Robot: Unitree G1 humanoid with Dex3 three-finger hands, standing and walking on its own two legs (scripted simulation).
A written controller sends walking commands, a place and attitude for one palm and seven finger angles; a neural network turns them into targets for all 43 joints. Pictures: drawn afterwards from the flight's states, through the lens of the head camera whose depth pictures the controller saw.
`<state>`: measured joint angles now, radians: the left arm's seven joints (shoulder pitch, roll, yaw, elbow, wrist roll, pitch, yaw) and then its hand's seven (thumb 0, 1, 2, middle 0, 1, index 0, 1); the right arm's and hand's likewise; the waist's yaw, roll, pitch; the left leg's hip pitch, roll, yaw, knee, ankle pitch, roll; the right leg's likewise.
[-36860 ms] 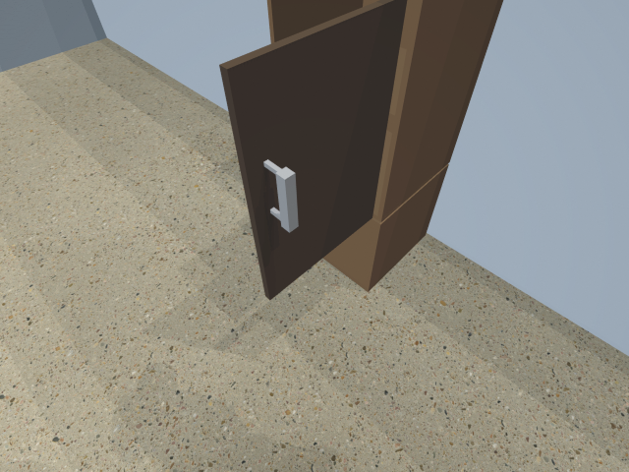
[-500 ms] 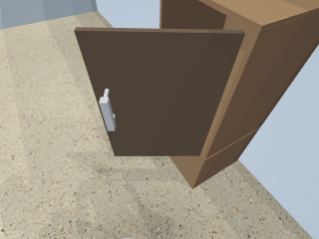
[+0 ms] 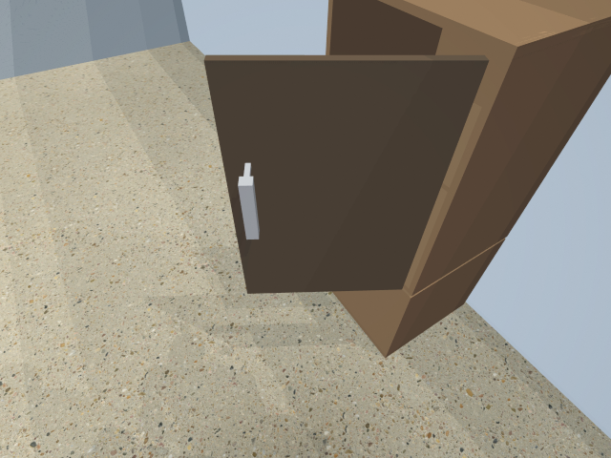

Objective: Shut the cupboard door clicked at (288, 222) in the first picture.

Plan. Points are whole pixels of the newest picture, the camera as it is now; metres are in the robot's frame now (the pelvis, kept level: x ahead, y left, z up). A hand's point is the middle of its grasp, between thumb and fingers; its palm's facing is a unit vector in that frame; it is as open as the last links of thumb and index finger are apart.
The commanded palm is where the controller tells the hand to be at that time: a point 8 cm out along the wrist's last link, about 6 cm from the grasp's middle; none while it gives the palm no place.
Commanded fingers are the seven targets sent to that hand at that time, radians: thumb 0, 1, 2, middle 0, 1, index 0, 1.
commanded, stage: come to a stop and stand still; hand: left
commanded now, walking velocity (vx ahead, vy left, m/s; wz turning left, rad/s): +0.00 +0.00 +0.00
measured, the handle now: (250, 201) +0.53 +0.13 +0.01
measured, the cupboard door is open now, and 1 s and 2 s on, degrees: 60 60 60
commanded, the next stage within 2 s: look again from close up in 0.38 s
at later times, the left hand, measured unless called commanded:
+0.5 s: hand out of the picture -0.10 +0.19 -0.18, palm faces +0.07 -0.98 -0.16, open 7.4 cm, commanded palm none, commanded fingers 0.00 0.90 0.90 -0.20 -0.30 -0.20 -0.30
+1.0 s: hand out of the picture -0.01 +0.17 -0.16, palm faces +0.01 -0.98 -0.20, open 7.4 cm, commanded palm none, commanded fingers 0.00 0.90 0.90 -0.20 -0.30 -0.20 -0.30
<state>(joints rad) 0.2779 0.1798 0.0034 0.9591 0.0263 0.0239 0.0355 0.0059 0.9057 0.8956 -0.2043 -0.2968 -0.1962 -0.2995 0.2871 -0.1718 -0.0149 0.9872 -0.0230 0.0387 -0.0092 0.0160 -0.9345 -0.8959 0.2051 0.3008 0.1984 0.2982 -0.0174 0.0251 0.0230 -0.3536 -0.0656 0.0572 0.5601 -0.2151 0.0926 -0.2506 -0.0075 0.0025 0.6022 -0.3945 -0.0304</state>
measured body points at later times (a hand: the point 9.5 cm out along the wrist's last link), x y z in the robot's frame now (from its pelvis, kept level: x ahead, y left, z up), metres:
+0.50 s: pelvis -0.03 +0.02 +0.00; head -0.03 +0.05 +0.45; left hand -0.10 +0.24 -0.17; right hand +0.02 -0.23 -0.13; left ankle +0.00 +0.08 -0.73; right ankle -0.01 -0.12 -0.73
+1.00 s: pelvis -0.02 -0.01 +0.01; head +0.00 -0.01 +0.46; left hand -0.01 +0.22 -0.15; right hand -0.02 -0.23 -0.14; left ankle +0.00 +0.08 -0.73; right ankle -0.01 -0.13 -0.73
